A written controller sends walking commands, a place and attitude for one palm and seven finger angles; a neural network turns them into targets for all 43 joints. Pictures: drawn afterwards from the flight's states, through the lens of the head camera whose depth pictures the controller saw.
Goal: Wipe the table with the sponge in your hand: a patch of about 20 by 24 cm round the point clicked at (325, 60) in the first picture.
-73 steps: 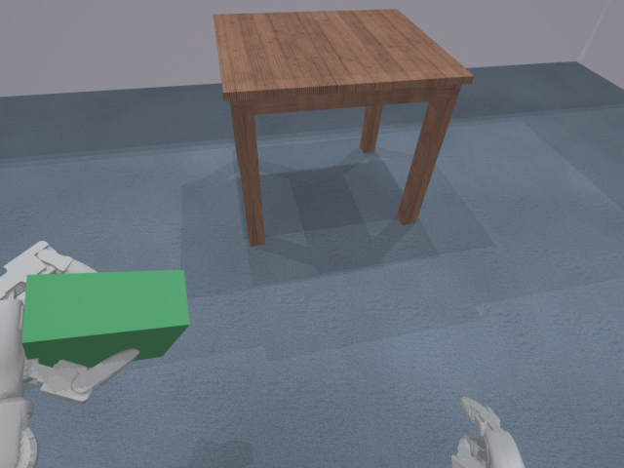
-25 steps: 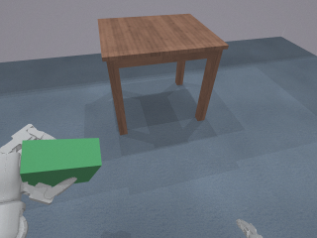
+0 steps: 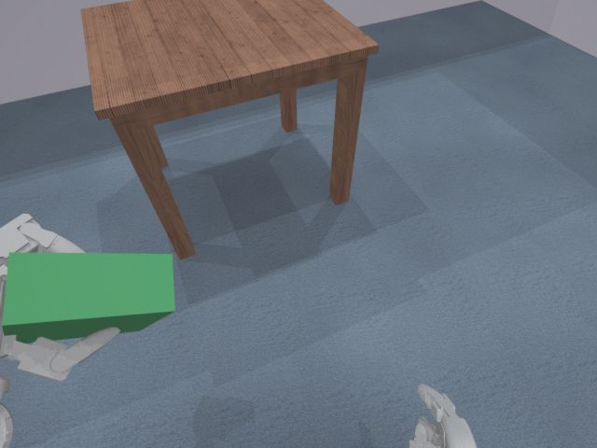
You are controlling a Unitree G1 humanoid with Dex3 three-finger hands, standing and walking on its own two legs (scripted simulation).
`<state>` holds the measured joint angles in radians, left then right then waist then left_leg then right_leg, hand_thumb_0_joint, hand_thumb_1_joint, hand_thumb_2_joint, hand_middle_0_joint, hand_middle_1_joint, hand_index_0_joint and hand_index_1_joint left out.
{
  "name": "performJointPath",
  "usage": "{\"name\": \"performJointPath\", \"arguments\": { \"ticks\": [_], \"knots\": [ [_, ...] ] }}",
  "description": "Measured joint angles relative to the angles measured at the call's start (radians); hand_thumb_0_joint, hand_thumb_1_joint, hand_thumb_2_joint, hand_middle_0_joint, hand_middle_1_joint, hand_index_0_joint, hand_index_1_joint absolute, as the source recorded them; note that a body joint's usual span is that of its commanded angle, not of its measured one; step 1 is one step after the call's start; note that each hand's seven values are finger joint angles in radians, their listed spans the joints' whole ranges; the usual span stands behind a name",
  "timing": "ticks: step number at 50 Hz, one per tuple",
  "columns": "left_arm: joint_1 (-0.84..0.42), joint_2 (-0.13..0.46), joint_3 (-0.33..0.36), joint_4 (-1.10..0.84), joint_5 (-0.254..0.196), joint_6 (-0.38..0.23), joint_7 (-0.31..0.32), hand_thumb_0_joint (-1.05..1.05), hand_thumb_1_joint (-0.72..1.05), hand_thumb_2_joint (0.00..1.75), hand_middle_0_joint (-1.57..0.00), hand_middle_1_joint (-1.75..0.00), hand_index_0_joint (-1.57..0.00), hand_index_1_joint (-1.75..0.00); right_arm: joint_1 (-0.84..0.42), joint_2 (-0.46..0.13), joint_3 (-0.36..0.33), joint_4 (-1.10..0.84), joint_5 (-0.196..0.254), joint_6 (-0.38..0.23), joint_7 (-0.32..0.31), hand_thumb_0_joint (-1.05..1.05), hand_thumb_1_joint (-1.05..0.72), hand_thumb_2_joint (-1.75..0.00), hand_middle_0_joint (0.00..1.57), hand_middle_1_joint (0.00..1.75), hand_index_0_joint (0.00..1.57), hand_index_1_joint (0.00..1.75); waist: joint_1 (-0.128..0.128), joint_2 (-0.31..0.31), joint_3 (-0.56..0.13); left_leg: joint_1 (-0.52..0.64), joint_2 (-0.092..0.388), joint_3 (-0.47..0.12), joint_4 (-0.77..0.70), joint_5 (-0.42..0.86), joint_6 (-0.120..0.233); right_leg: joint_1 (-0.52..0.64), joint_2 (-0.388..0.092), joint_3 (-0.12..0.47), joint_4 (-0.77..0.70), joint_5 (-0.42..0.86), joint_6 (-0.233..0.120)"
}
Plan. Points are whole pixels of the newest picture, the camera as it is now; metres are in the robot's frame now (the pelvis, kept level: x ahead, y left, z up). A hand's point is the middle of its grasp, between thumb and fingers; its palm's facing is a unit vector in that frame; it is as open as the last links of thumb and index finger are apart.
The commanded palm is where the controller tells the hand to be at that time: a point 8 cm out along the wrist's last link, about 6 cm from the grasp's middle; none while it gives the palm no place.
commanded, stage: walk to a spot facing it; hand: left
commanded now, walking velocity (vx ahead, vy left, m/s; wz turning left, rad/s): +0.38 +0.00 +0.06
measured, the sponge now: (111, 298) +0.23 +0.20 +0.15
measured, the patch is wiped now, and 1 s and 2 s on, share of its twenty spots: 0.00 0.00 0.00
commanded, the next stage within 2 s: turn to face it in 1.00 s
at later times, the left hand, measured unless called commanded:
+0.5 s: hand (126, 153) +0.41 +0.23 +0.19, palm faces +0.45 -0.79 -0.42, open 9.9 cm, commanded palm +0.35 +0.27 +0.19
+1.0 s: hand (200, 112) +0.53 +0.18 +0.16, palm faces +0.47 -0.75 -0.47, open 9.9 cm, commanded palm +0.45 +0.22 +0.19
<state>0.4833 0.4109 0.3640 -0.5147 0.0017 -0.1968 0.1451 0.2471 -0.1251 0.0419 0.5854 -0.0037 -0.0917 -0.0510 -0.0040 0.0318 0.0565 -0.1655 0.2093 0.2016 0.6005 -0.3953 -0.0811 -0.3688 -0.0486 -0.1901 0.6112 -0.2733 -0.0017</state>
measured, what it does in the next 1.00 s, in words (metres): walks ahead: left foot, then right foot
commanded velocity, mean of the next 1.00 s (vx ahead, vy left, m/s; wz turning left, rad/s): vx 0.29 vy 0.00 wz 0.23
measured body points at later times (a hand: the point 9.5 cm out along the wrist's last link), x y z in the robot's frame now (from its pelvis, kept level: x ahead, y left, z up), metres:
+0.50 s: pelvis +0.19 -0.01 -0.01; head +0.20 -0.01 +0.44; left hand +0.38 +0.27 +0.21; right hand +0.36 -0.26 -0.09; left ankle +0.28 +0.11 -0.73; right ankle +0.07 -0.09 -0.69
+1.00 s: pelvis +0.33 -0.08 +0.01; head +0.37 -0.11 +0.46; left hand +0.50 +0.21 +0.19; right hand +0.51 -0.32 -0.11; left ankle +0.31 +0.06 -0.62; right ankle +0.31 -0.17 -0.72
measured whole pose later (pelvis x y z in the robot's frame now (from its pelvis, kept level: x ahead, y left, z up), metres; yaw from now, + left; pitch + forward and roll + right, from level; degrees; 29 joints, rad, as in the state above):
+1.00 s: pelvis +0.33 -0.08 +0.01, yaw +7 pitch -1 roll +3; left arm 0.44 0.31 0.32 -0.42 0.01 -0.19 0.15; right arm 0.18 -0.26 -0.03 0.67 0.00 -0.04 -0.06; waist -0.01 0.02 0.09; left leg -0.56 0.06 0.08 1.23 -0.42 -0.04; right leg -0.20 -0.13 -0.23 0.58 -0.36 -0.02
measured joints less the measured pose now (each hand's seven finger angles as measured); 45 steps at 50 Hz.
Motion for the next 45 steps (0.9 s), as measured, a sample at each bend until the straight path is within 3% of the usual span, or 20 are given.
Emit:
{"name": "performJointPath", "arguments": {
  "ticks": [1, 3, 5, 8, 11, 14, 20, 23, 24, 26, 29, 31, 34, 39, 40, 42, 45],
  "knots": [
    [-0.017, 0.007, 0.002, 0.001, 0.004, 0.000, -0.002, 0.00, -0.46, 0.98, -0.78, -1.33, -0.77, -1.33, -0.006, -0.008, -0.007, 0.008, 0.004, 0.006, 0.001, 0.01, -0.90, -0.90, 0.20, 0.30, 0.20, 0.30, -0.003, 0.013, 0.012, -0.035, 0.021, -0.019, 0.095, -0.029, 0.026, 0.001, 0.008, -0.013, 0.023, 0.022, -0.032],
    [-0.054, -0.004, -0.002, 0.012, 0.004, 0.002, -0.007, 0.00, -0.46, 0.98, -0.78, -1.33, -0.77, -1.33, -0.039, -0.031, -0.020, 0.047, 0.007, 0.030, 0.003, 0.01, -0.90, -0.90, 0.20, 0.30, 0.20, 0.30, -0.004, 0.014, 0.034, -0.146, -0.012, -0.107, 0.373, -0.089, 0.056, -0.002, 0.004, -0.019, 0.091, -0.037, -0.072],
    [-0.052, -0.028, -0.001, 0.025, -0.006, -0.003, -0.011, 0.00, -0.46, 0.98, -0.78, -1.33, -0.77, -1.33, -0.067, -0.059, -0.035, 0.074, 0.009, 0.050, 0.008, 0.02, -0.90, -0.90, 0.20, 0.30, 0.20, 0.30, -0.003, 0.006, 0.043, -0.249, -0.064, -0.151, 0.594, -0.077, 0.061, 0.021, 0.003, -0.006, 0.088, -0.074, -0.081],
    [0.013, -0.048, 0.010, 0.024, -0.007, -0.013, -0.013, 0.00, -0.46, 0.98, -0.78, -1.33, -0.77, -1.33, -0.087, -0.097, -0.057, 0.074, 0.007, 0.069, 0.010, 0.02, -0.90, -0.90, 0.20, 0.30, 0.20, 0.30, -0.021, 0.007, 0.040, -0.386, -0.094, -0.163, 0.745, -0.001, 0.047, 0.075, 0.012, 0.003, 0.020, -0.068, -0.073],
    [0.058, -0.040, 0.011, 0.010, -0.005, -0.022, -0.014, 0.00, -0.46, 0.98, -0.78, -1.33, -0.77, -1.33, -0.083, -0.122, -0.077, 0.060, 0.004, 0.077, 0.008, 0.02, -0.90, -0.90, 0.20, 0.30, 0.20, 0.30, -0.029, -0.001, 0.033, -0.480, -0.091, -0.145, 0.709, 0.071, 0.038, 0.136, 0.017, -0.001, -0.055, -0.063, -0.074],
    [0.062, -0.023, 0.018, -0.019, -0.004, -0.033, -0.007, 0.00, -0.46, 0.98, -0.78, -1.33, -0.77, -1.33, -0.068, -0.134, -0.092, 0.041, 0.002, 0.078, 0.007, 0.02, -0.90, -0.90, 0.19, 0.29, 0.19, 0.30, -0.019, -0.022, 0.033, -0.492, -0.077, -0.106, 0.499, 0.119, 0.043, 0.192, 0.014, -0.001, -0.106, -0.071, -0.068],
    [0.024, -0.008, 0.034, -0.064, -0.012, -0.051, 0.017, 0.00, -0.46, 0.98, -0.78, -1.33, -0.77, -1.33, -0.027, -0.124, -0.097, 0.003, 0.007, 0.060, 0.000, 0.02, -0.90, -0.90, 0.19, 0.29, 0.19, 0.30, 0.008, -0.070, 0.019, -0.359, -0.102, -0.014, 0.095, 0.176, 0.073, 0.285, -0.008, 0.003, -0.095, -0.159, -0.041],
    [0.011, -0.013, 0.045, -0.058, -0.018, -0.054, 0.030, 0.00, -0.46, 0.98, -0.78, -1.33, -0.77, -1.33, -0.023, -0.119, -0.090, -0.022, 0.007, 0.052, -0.010, 0.01, -0.90, -0.90, 0.19, 0.29, 0.19, 0.30, 0.015, -0.070, -0.006, -0.227, -0.136, 0.024, -0.056, 0.281, 0.105, 0.268, -0.028, 0.017, 0.077, -0.252, -0.020],
    [-0.012, -0.011, 0.047, -0.039, -0.021, -0.052, 0.031, 0.00, -0.46, 0.98, -0.78, -1.33, -0.77, -1.33, -0.040, -0.103, -0.092, -0.017, 0.006, 0.051, -0.014, 0.01, -0.90, -0.90, 0.19, 0.29, 0.19, 0.30, 0.009, -0.081, -0.003, -0.228, -0.142, 0.027, -0.015, 0.276, 0.116, 0.231, -0.039, 0.043, 0.200, -0.256, -0.013],
    [-0.079, -0.006, 0.039, 0.023, -0.022, -0.041, 0.029, 0.00, -0.46, 0.98, -0.78, -1.33, -0.77, -1.33, -0.073, -0.068, -0.080, -0.007, 0.006, 0.052, -0.011, 0.01, -0.90, -0.90, 0.19, 0.29, 0.19, 0.30, 0.000, -0.091, 0.004, -0.229, -0.142, 0.023, 0.058, 0.195, 0.120, 0.127, -0.014, 0.116, 0.455, -0.286, -0.004],
    [-0.143, -0.009, 0.026, 0.072, -0.017, -0.008, 0.011, 0.00, -0.46, 0.98, -0.78, -1.33, -0.77, -1.33, -0.098, -0.023, -0.044, 0.000, 0.006, 0.042, 0.005, 0.01, -0.90, -0.90, 0.19, 0.29, 0.19, 0.30, -0.012, -0.079, 0.006, -0.212, -0.131, -0.002, 0.052, 0.158, 0.111, -0.021, -0.004, 0.137, 0.612, -0.263, 0.010],
    [-0.127, -0.015, 0.027, 0.036, -0.019, -0.001, 0.006, 0.00, -0.46, 0.98, -0.78, -1.33, -0.77, -1.33, -0.102, 0.000, -0.025, -0.005, 0.007, 0.026, 0.014, 0.01, -0.90, -0.90, 0.20, 0.29, 0.20, 0.30, -0.009, -0.068, 0.014, -0.194, -0.117, -0.010, 0.023, 0.165, 0.099, -0.092, -0.024, 0.132, 0.576, -0.215, 0.015],
    [-0.053, -0.023, 0.026, -0.048, -0.022, -0.022, 0.000, 0.00, -0.46, 0.98, -0.78, -1.33, -0.77, -1.33, -0.081, 0.017, -0.010, -0.010, 0.006, -0.001, 0.023, 0.01, -0.90, -0.90, 0.20, 0.30, 0.20, 0.30, 0.003, -0.040, 0.022, -0.163, -0.095, -0.025, -0.023, 0.169, 0.079, -0.125, -0.055, 0.109, 0.404, -0.138, 0.024],
    [0.013, -0.016, 0.033, -0.051, -0.023, -0.050, 0.001, 0.00, -0.46, 0.98, -0.78, -1.33, -0.77, -1.33, -0.023, 0.007, -0.012, 0.007, 0.012, -0.010, 0.013, 0.01, -0.90, -0.90, 0.20, 0.30, 0.20, 0.30, 0.036, 0.022, 0.005, -0.135, -0.057, -0.069, -0.019, 0.126, 0.045, -0.024, -0.051, 0.046, 0.105, -0.074, 0.047],
    [0.009, -0.011, 0.038, -0.034, -0.022, -0.047, 0.004, 0.00, -0.46, 0.98, -0.78, -1.33, -0.77, -1.33, -0.012, 0.002, -0.014, 0.011, 0.014, -0.006, 0.008, 0.01, -0.90, -0.90, 0.20, 0.30, 0.20, 0.30, 0.040, 0.024, -0.002, -0.141, -0.055, -0.078, 0.011, 0.099, 0.042, 0.014, -0.046, 0.036, 0.044, -0.068, 0.048],
    [-0.025, -0.029, 0.028, 0.016, -0.011, -0.032, 0.005, 0.00, -0.46, 0.98, -0.78, -1.33, -0.77, -1.33, -0.008, -0.024, -0.026, 0.033, 0.018, 0.007, 0.000, 0.01, -0.90, -0.90, 0.20, 0.30, 0.20, 0.30, 0.044, 0.045, -0.007, -0.183, -0.053, -0.115, 0.158, -0.019, 0.066, 0.031, -0.039, 0.014, 0.053, -0.026, 0.002],
    [-0.077, -0.085, -0.014, 0.097, -0.006, 0.001, 0.003, 0.00, -0.46, 0.98, -0.78, -1.33, -0.77, -1.33, -0.030, -0.078, -0.045, 0.096, 0.018, 0.032, -0.007, 0.01, -0.90, -0.90, 0.20, 0.30, 0.20, 0.30, 0.038, 0.040, -0.002, -0.290, -0.123, -0.164, 0.509, -0.078, 0.068, 0.071, -0.062, -0.009, 0.074, -0.094, -0.021]
  ]
}}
